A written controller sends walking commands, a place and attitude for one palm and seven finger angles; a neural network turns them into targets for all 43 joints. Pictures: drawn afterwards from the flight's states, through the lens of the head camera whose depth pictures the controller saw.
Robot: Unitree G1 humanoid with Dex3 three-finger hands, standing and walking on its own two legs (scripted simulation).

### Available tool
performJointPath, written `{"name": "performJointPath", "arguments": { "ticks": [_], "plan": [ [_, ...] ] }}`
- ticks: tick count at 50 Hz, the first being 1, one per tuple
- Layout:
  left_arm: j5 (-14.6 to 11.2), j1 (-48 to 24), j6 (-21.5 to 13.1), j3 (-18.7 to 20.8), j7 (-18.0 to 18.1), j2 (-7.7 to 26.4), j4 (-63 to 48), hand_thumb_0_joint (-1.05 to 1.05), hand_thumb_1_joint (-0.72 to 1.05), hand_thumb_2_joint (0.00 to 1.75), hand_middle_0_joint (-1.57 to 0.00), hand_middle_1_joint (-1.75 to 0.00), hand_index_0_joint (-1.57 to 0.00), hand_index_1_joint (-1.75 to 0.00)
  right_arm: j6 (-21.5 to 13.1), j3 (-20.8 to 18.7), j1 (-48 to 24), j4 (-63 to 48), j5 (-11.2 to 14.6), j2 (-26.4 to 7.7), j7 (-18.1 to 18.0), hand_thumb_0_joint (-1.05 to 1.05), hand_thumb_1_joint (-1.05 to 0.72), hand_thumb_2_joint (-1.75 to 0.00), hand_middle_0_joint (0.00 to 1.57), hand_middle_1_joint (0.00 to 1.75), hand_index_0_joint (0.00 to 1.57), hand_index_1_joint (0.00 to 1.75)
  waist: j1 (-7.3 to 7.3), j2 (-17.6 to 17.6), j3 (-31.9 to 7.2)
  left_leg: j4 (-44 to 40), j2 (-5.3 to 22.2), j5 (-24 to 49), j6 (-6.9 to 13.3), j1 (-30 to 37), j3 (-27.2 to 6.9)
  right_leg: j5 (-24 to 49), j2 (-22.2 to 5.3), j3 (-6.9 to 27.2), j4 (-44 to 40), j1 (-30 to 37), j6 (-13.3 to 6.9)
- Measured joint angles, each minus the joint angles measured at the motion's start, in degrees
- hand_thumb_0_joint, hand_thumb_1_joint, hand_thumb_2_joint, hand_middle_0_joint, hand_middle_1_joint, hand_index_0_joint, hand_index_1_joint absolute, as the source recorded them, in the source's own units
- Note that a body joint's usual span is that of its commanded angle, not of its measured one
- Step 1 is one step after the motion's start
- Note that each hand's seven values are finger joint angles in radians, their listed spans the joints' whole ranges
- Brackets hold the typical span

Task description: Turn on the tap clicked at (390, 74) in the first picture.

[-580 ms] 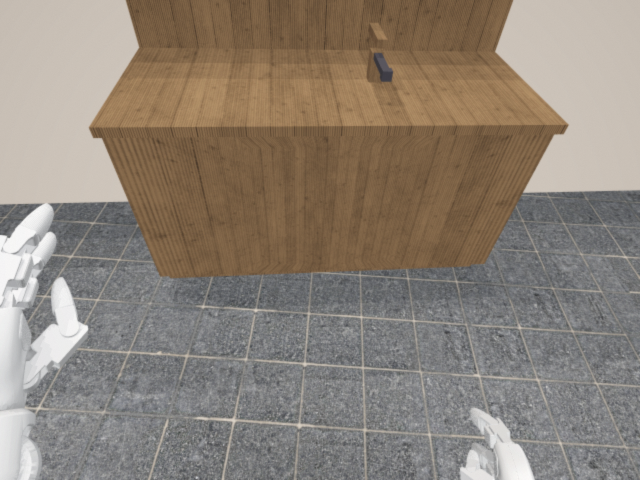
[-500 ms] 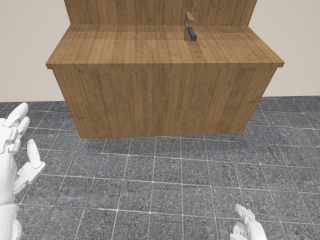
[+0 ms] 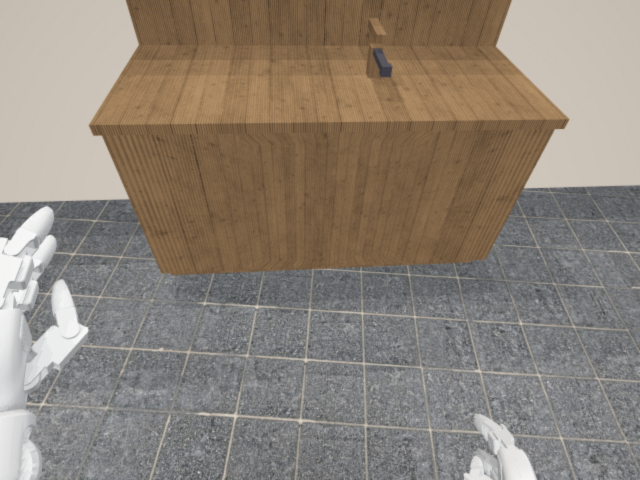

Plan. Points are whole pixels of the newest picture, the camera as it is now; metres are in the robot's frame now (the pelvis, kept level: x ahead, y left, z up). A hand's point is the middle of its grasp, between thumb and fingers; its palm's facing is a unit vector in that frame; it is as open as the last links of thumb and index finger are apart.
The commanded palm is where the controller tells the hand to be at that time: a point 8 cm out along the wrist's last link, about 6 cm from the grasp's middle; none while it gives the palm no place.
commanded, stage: walk to a spot facing it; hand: left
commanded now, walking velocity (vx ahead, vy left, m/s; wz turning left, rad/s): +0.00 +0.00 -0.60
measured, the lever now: (385, 70) +1.11 -0.10 +0.03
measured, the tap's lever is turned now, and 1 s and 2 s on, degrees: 0 0 0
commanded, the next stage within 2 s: turn to face it in 1.50 s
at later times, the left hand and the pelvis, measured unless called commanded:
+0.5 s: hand (168, 285) +0.26 +0.18 +0.17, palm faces +0.28 -0.87 -0.41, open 7.5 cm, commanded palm +0.22 +0.22 +0.18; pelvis +0.00 -0.02 -0.02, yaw -13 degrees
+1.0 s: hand (336, 198) +0.37 +0.02 +0.20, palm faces -0.01 -0.88 -0.47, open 7.4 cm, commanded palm +0.35 +0.08 +0.18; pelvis +0.08 -0.10 +0.00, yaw -27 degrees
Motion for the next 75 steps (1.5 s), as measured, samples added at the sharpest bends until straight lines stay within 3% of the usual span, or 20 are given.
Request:
{"name": "performJointPath", "arguments": {
  "ticks": [8,14,18,22,27,31,33,34,36,39,42,45,52,54,59,64,67,69,72,75],
  "plan": [
    [-0.2,-1.7,0.1,1.3,0.3,0.0,-1.0,0.02,0.89,0.9,-0.21,-0.3,-0.21,-0.3,-0.2,-0.2,-1.6,-2.1,0.2,0.6,0.5,0.01,-0.9,-0.9,0.21,0.3,0.2,0.3,1.43,-0.9,1.0,3.1,1.3,-1.7,-0.4,-1.9,3.3,-1.4,1.3,3.3,5.4,-4.5,-0.4],
    [-0.6,-2.3,0.1,1.4,0.0,0.1,-2.6,0.02,0.89,0.9,-0.21,-0.3,-0.21,-0.3,0.5,-0.4,-2.5,-3.1,0.3,0.8,1.2,0.01,-0.9,-0.9,0.21,0.3,0.2,0.3,1.04,-1.0,1.5,8.1,2.8,-4.4,-1.1,-4.1,5.1,-3.8,2.9,5.0,11.5,-8.1,-1.2],
    [-0.7,-1.4,-0.5,0.9,-0.2,-0.4,-3.6,0.02,0.89,0.9,-0.21,-0.3,-0.21,-0.3,1.1,-0.9,-1.5,-2.2,-0.4,0.2,1.5,0.01,-0.9,-0.9,0.21,0.3,0.2,0.3,0.57,-1.9,0.2,10.7,2.3,-11.7,-0.9,-4.9,6.0,-4.9,3.1,6.6,13.5,-9.6,-1.7],
    [-0.8,-0.3,-1.8,2.3,0.1,0.1,-4.5,0.02,0.89,0.9,-0.21,-0.3,-0.21,-0.3,1.0,-1.0,-0.3,-1.5,-0.8,-0.6,1.0,0.01,-0.9,-0.9,0.21,0.3,0.2,0.3,0.22,-2.7,0.0,7.3,2.2,-4.4,-0.5,-2.8,8.0,-7.0,3.6,8.5,15.7,-10.3,-1.7],
    [-0.1,-0.1,-2.7,4.5,0.0,1.1,0.3,0.02,0.89,0.9,-0.21,-0.3,-0.21,-0.3,0.9,-1.6,0.9,0.1,-0.4,0.4,0.9,0.01,-0.9,-0.9,0.21,0.3,0.2,0.3,0.2,-0.2,-0.7,8.2,6.2,-8.0,-2.0,0.8,11.1,-16.6,0.5,-0.8,31.7,-14.3,0.4],
    [0.4,-1.8,-2.5,2.9,-0.2,0.1,2.9,0.02,0.89,0.9,-0.21,-0.3,-0.21,-0.3,0.2,-1.1,2.7,-0.1,-0.3,0.4,1.6,0.01,-0.9,-0.9,0.21,0.3,0.2,0.3,0.22,3.0,-0.2,9.1,10.4,-9.7,-4.1,3.0,12.6,-15.0,-2.2,-6.1,22.3,-9.7,0.9],
    [0.9,-3.9,-2.3,2.3,-0.4,1.5,2.5,0.02,0.89,0.9,-0.21,-0.3,-0.2,-0.3,-0.4,-0.8,3.1,-0.8,-0.1,0.6,2.0,0.01,-0.9,-0.9,0.21,0.3,0.2,0.3,-0.09,3.1,1.0,15.2,12.4,-12.6,-3.0,0.8,11.8,-10.4,-1.9,-6.9,15.9,-7.0,-0.7],
    [1.1,-5.4,-2.3,1.8,-0.6,1.7,2.4,0.02,0.89,0.9,-0.21,-0.3,-0.2,-0.3,-0.4,-0.9,2.4,-0.3,0.1,0.5,2.1,0.01,-0.9,-0.9,0.21,0.3,0.2,0.3,-0.25,3.2,2.1,21.7,12.1,-15.4,-2.4,-2.0,9.1,-9.4,-1.3,-7.2,17.8,-7.9,-2.4],
    [1.1,-7.2,-2.1,0.8,-0.6,0.8,1.8,0.02,0.89,0.9,-0.21,-0.3,-0.21,-0.3,0.3,-1.1,0.2,1.7,-0.1,0.0,2.4,0.01,-0.9,-0.9,0.21,0.3,0.2,0.3,-0.76,2.4,4.2,35.1,9.1,-18.0,-2.3,-7.6,4.0,-10.3,-0.6,-6.9,19.7,-8.3,-4.7],
    [0.7,-4.0,-2.3,1.0,-1.0,-0.1,-1.8,0.02,0.89,0.9,-0.21,-0.3,-0.21,-0.3,1.7,-1.5,-1.8,2.2,-0.2,-0.9,2.9,0.01,-0.9,-0.9,0.21,0.3,0.2,0.3,-1.38,1.2,5.3,43.4,6.1,-15.0,-2.6,-13.4,1.7,-8.9,1.2,-4.7,15.7,-6.8,-5.5],
    [0.4,1.2,-3.5,2.6,-1.1,1.7,-6.5,0.02,0.88,0.9,-0.21,-0.3,-0.21,-0.3,2.1,-2.0,-1.9,1.1,-0.3,-1.2,3.1,0.01,-0.91,-0.9,0.21,0.3,0.2,0.3,-2.37,-0.2,4.9,38.9,5.3,-11.5,-2.8,-16.2,1.9,-6.1,2.3,-2.6,9.5,-4.5,-5.8],
    [0.0,4.0,-4.7,4.9,-0.7,4.7,-9.4,0.02,0.88,0.9,-0.22,-0.3,-0.22,-0.3,2.1,-2.3,-0.8,0.0,-0.3,-1.4,2.6,0.01,-0.91,-0.9,0.2,0.3,0.2,0.3,-2.15,-2.1,3.3,26.5,5.0,-9.5,-2.3,-15.0,3.4,-4.6,2.5,-0.5,5.1,-2.5,-5.8],
    [-0.5,2.6,-4.2,4.7,0.5,3.9,-4.7,0.01,0.88,0.9,-0.21,-0.3,-0.21,-0.3,1.8,-2.7,2.4,-1.4,0.1,-3.3,0.7,0.01,-0.91,-0.9,0.2,0.3,0.2,0.3,-1.43,-0.9,-2.1,0.4,3.5,-3.5,0.1,-1.9,7.4,-9.3,3.4,1.9,6.4,1.5,-4.4],
    [-0.5,1.0,-3.3,4.4,0.8,3.0,-1.6,0.01,0.88,0.9,-0.21,-0.3,-0.21,-0.3,2.2,-2.5,1.7,-1.0,0.2,-2.1,0.1,0.01,-0.91,-0.9,0.2,0.3,0.2,0.3,-1.12,-2.5,-2.5,1.7,2.7,-0.7,-0.2,-0.6,8.9,-13.4,2.2,2.4,12.9,0.5,-3.4],
    [0.5,-2.5,0.1,2.0,0.5,0.0,4.1,0.02,0.89,0.9,-0.21,-0.3,-0.21,-0.3,0.9,-0.3,0.5,-0.4,-0.5,1.7,0.1,0.01,-0.91,-0.9,0.2,0.3,0.2,0.3,-0.96,-2.1,-2.5,1.9,4.2,-4.7,-1.3,3.1,10.6,-15.2,-0.6,-2.6,32.3,-8.4,-1.4],
    [1.2,-1.6,0.3,0.2,0.3,0.5,-2.9,0.02,0.89,0.9,-0.21,-0.3,-0.21,-0.3,-1.0,1.9,0.7,-0.9,-0.8,4.3,1.2,0.01,-0.9,-0.9,0.21,0.3,0.2,0.3,-0.04,-0.6,0.9,0.6,7.5,-6.2,-4.0,6.7,11.8,-12.0,-4.1,-6.5,21.4,-10.7,-0.6],
    [1.2,-1.3,-1.0,2.2,0.4,3.6,-5.5,0.02,0.89,0.9,-0.21,-0.3,-0.21,-0.3,-1.1,2.0,1.1,-1.5,-0.7,4.7,1.7,0.01,-0.9,-0.9,0.21,0.3,0.2,0.3,-0.14,1.2,2.8,5.4,10.3,-10.3,-5.1,6.7,11.4,-7.0,-3.8,-9.2,11.2,-7.7,-1.1],
    [1.1,-2.9,-1.4,3.2,0.3,4.7,-5.1,0.02,0.89,0.9,-0.21,-0.3,-0.21,-0.3,-0.3,1.3,0.2,-0.5,-0.2,3.9,1.8,0.01,-0.9,-0.9,0.21,0.3,0.2,0.3,-0.51,2.8,4.2,16.7,11.7,-14.1,-2.5,2.5,8.3,-4.6,-2.8,-10.6,13.5,-7.7,-3.6],
    [0.3,-4.3,-1.2,3.8,-0.2,3.4,-3.9,0.02,0.88,0.9,-0.21,-0.3,-0.21,-0.3,1.7,0.0,-2.3,2.4,0.2,1.8,2.3,0.01,-0.9,-0.9,0.21,0.3,0.2,0.3,-0.45,2.6,5.5,36.6,7.2,-15.7,-1.0,-6.2,3.2,-8.5,-2.5,-9.9,14.2,-6.4,-5.3],
    [0.0,-1.2,-1.6,4.5,-0.1,2.1,-4.0,0.02,0.88,0.9,-0.21,-0.3,-0.21,-0.3,3.1,-1.2,-3.5,2.6,0.3,-0.4,2.3,0.01,-0.9,-0.9,0.21,0.3,0.2,0.3,-1.72,2.3,5.8,43.4,5.0,-12.7,-1.4,-13.1,2.5,-7.9,-1.9,-9.5,9.8,-3.3,-5.1]
  ]
}}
